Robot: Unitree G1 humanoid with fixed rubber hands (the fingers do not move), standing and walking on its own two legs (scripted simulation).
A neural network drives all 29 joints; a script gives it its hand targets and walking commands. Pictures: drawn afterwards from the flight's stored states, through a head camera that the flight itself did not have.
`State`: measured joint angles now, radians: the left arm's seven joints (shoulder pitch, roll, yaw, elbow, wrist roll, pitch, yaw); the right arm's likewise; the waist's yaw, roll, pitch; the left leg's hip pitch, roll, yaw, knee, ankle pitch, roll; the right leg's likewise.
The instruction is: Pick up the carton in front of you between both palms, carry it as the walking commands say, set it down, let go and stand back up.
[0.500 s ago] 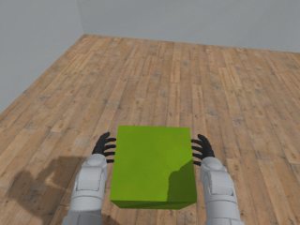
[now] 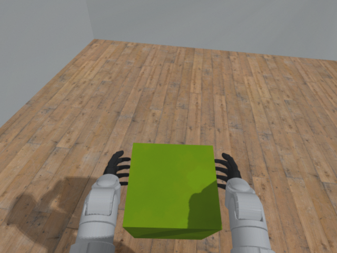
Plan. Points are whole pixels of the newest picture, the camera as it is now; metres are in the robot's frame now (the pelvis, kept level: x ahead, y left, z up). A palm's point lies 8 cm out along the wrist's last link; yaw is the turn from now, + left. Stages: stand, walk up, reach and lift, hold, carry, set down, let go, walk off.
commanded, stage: carry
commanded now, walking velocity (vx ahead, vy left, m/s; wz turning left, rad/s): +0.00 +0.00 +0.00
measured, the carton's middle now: (170, 195) +0.30 +0.00 -0.07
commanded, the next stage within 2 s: hold in 0.22 s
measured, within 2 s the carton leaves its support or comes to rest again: neither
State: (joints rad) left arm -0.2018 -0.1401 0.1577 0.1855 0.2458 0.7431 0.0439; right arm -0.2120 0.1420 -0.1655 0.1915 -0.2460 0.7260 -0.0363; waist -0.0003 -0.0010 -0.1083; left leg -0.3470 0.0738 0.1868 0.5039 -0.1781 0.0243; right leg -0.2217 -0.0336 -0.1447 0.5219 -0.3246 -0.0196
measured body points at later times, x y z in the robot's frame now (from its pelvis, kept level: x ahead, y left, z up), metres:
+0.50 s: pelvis -0.02 +0.00 +0.01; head -0.05 +0.02 +0.46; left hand +0.29 +0.13 +0.03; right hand +0.26 -0.18 +0.04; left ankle +0.05 +0.12 -0.73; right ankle -0.03 -0.10 -0.73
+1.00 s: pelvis -0.02 +0.03 +0.00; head -0.06 +0.05 +0.45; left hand +0.32 +0.13 +0.03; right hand +0.28 -0.16 +0.03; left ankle +0.05 +0.12 -0.73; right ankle -0.03 -0.10 -0.73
